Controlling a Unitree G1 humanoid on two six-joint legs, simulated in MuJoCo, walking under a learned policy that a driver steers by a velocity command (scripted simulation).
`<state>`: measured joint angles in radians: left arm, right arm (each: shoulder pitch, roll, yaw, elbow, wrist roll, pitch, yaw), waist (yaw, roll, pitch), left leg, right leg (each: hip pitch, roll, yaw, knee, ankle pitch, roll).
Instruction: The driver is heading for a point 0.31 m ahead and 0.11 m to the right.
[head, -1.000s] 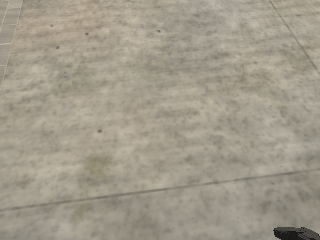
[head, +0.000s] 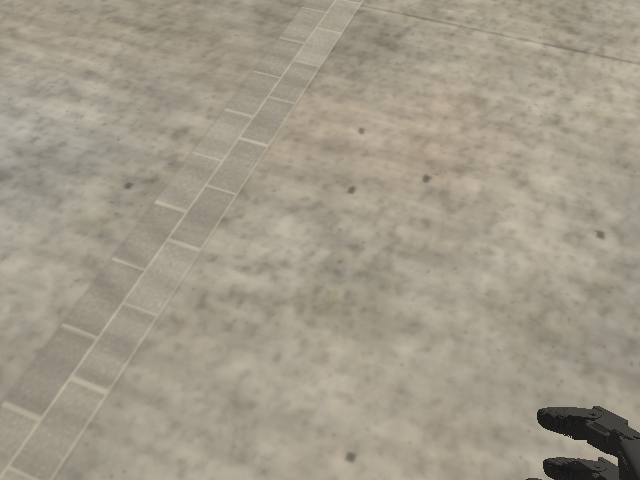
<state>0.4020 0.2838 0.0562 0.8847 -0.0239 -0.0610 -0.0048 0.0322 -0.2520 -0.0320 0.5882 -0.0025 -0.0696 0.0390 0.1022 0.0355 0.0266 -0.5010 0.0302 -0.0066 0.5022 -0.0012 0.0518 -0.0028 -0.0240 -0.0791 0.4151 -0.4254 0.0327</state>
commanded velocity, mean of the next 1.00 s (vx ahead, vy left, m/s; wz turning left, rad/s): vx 0.07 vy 0.00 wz -0.24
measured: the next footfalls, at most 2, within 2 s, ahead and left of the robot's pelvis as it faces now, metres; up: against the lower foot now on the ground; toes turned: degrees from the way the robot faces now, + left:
right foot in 0.46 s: +0.12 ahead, -0.13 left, +0.00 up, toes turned -15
left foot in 0.86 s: +0.17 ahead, +0.10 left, +0.00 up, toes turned -18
